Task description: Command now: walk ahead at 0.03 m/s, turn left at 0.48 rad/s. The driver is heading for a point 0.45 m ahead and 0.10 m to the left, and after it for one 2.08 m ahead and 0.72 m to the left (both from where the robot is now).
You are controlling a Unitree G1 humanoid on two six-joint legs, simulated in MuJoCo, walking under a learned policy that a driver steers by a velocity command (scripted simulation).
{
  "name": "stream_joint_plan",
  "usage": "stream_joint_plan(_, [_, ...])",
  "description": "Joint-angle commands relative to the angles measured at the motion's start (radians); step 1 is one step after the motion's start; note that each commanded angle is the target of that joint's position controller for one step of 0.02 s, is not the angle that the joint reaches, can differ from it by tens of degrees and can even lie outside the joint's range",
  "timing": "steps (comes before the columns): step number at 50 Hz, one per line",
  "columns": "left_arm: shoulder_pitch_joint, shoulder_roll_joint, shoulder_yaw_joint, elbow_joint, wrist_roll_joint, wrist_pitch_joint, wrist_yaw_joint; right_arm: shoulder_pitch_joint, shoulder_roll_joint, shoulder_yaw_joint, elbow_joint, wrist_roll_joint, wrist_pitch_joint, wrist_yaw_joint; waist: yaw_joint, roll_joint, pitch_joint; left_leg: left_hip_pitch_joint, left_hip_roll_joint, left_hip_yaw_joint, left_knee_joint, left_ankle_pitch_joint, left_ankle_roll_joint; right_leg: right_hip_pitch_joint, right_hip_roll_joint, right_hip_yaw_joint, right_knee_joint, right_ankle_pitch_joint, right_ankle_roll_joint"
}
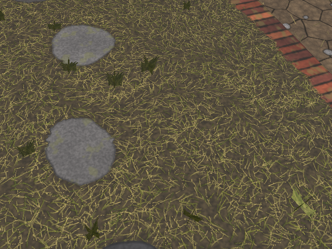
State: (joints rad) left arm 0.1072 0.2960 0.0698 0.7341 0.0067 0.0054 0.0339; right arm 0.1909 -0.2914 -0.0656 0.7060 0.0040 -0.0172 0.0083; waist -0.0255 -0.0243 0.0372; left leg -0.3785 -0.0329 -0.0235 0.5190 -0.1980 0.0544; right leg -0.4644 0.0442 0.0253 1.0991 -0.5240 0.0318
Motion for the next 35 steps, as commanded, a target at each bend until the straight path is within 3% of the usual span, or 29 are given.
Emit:
stream_joint_plan(1, [-0.007, 0.077, 0.024, -0.076, -0.004, 0.001, 0.008, -0.008, -0.153, -0.042, -0.081, 0.013, 0.008, -0.019, 0.029, 0.115, -0.173, 0.271, 0.237, -0.304, -0.14, 0.539, 0.182, -0.132, -0.034, 0.056, -0.004, 0.06, 0.029])
stream_joint_plan(3, [0.008, 0.062, 0.02, -0.066, -0.01, 0.001, 0.01, 0.001, -0.167, -0.049, -0.09, 0.004, 0.02, -0.028, 0.029, 0.144, -0.182, 0.264, 0.218, -0.296, -0.146, 0.524, 0.18, -0.1, -0.015, 0.046, -0.091, 0.093, 0.045])
stream_joint_plan(7, [-0.008, 0.057, 0.018, -0.061, -0.011, -0.001, 0.012, -0.002, -0.186, -0.059, -0.107, 0.007, 0.034, -0.046, 0.015, 0.161, -0.184, 0.218, 0.201, -0.334, -0.156, 0.338, 0.167, -0.037, -0.005, 0.062, -0.238, 0.154, 0.059])
stream_joint_plan(10, [-0.015, 0.064, 0.021, -0.062, -0.014, -0.009, 0.004, -0.02, -0.185, -0.061, -0.123, 0.003, 0.045, -0.047, 0.008, 0.186, -0.162, 0.167, 0.187, -0.388, -0.17, 0.188, 0.158, 0.018, 0.003, 0.069, -0.326, 0.169, 0.05])
stream_joint_plan(13, [-0.003, 0.075, 0.027, -0.062, -0.019, -0.027, -0.009, -0.03, -0.183, -0.061, -0.135, 0.006, 0.052, -0.042, 0.003, 0.209, -0.153, 0.174, 0.183, -0.456, -0.157, 0.163, 0.151, 0.063, 0.009, 0.073, -0.432, 0.161, 0.033])
stream_joint_plan(14, [0.021, 0.08, 0.03, -0.059, -0.022, -0.034, -0.015, -0.033, -0.179, -0.061, -0.138, 0.011, 0.055, -0.042, 0.011, 0.207, -0.172, 0.172, 0.174, -0.473, -0.158, 0.07, 0.145, 0.102, 0.009, 0.067, -0.492, 0.177, 0.021])
stream_joint_plan(16, [0.084, 0.079, 0.038, -0.037, -0.027, -0.043, -0.023, -0.056, -0.159, -0.052, -0.147, 0.021, 0.061, -0.045, 0.056, 0.187, -0.149, 0.054, 0.109, -0.46, -0.14, -0.22, 0.098, 0.274, -0.001, 0.033, -0.703, 0.289, -0.018])
stream_joint_plan(17, [0.14, 0.126, 0.053, -0.03, -0.016, -0.044, -0.018, -0.039, -0.122, -0.04, -0.15, 0.017, 0.058, -0.045, 0.069, 0.099, -0.154, -0.094, 0.049, -0.399, -0.023, -0.392, 0.046, 0.419, -0.136, 0.145, -0.758, 0.211, -0.071])
stream_joint_plan(18, [0.183, 0.186, 0.06, -0.032, 0.002, -0.04, -0.011, -0.009, -0.06, -0.024, -0.153, 0.014, 0.052, -0.043, 0.058, -0.103, -0.147, -0.278, -0.093, -0.183, 0.258, -0.438, -0.012, 0.499, -0.338, 0.387, -0.832, 0.014, -0.163])
stream_joint_plan(19, [0.171, 0.241, 0.073, -0.029, 0.042, -0.053, -0.026, -0.069, -0.114, -0.039, -0.209, 0.016, 0.029, -0.038, 0.055, -0.246, -0.045, -0.431, -0.048, -0.156, 0.408, -0.364, -0.019, 0.368, -0.461, 0.644, -0.932, -0.158, -0.275])
stream_joint_plan(20, [0.099, 0.184, 0.06, -0.056, 0.031, -0.066, -0.021, -0.07, -0.175, -0.055, -0.193, 0.01, 0.021, -0.035, 0.035, -0.18, 0.006, -0.436, 0.008, -0.171, 0.5, -0.271, -0.03, 0.334, -0.425, 0.572, -0.938, -0.184, -0.266])
stream_joint_plan(21, [0.059, 0.137, 0.047, -0.062, 0.008, -0.07, -0.01, -0.034, -0.187, -0.064, -0.165, 0.006, 0.021, -0.03, 0.019, -0.156, 0.013, -0.443, 0.014, -0.151, 0.543, -0.197, -0.048, 0.346, -0.364, 0.462, -0.932, -0.128, -0.217])
stream_joint_plan(23, [0.076, 0.111, 0.034, -0.061, -0.009, -0.072, 0.002, -0.007, -0.144, -0.056, -0.142, 0.0, 0.02, -0.02, 0.035, -0.118, 0.001, -0.449, 0.035, -0.109, 0.635, -0.098, -0.081, 0.377, -0.308, 0.318, -0.93, 0.009, -0.177])
stream_joint_plan(25, [0.138, 0.107, 0.029, -0.046, 0.0, -0.083, 0.003, -0.029, -0.103, -0.044, -0.152, 0.01, 0.009, -0.009, 0.061, -0.101, 0.004, -0.458, 0.053, -0.078, 0.666, -0.026, -0.092, 0.383, -0.286, 0.217, -0.942, 0.102, -0.173])
stream_joint_plan(29, [0.216, 0.125, 0.034, -0.025, 0.005, -0.089, -0.005, -0.097, -0.079, -0.033, -0.187, 0.019, -0.002, 0.0, 0.107, -0.099, 0.022, -0.496, 0.081, -0.065, 0.544, 0.046, -0.114, 0.446, -0.303, 0.125, -0.958, 0.211, -0.195])
stream_joint_plan(35, [0.232, 0.178, 0.05, 0.005, -0.014, -0.085, -0.018, -0.176, -0.043, -0.012, -0.222, 0.02, -0.009, 0.033, 0.128, -0.1, 0.058, -0.359, 0.111, 0.021, 0.271, 0.059, -0.089, 0.438, -0.331, -0.024, -0.952, 0.335, -0.187])
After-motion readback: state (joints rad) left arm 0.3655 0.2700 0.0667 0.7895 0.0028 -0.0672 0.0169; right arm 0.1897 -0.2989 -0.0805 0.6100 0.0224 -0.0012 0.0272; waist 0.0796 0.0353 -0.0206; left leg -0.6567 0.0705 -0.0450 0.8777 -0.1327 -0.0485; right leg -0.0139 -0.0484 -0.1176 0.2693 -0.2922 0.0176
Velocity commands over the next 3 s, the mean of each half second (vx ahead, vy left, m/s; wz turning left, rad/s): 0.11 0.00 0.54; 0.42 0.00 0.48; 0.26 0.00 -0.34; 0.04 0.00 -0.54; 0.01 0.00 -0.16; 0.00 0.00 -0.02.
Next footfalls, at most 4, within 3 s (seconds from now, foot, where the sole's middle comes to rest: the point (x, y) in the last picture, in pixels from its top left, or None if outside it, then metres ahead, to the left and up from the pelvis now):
0.34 right None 0.08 -0.14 -0.77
0.84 left None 0.18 0.23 -0.77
1.34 right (105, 224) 0.53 0.22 -0.77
1.80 left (47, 241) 0.47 0.43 -0.77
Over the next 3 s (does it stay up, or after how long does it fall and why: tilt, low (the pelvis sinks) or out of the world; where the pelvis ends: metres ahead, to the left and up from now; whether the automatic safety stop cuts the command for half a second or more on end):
stays up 0.42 0.28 0.00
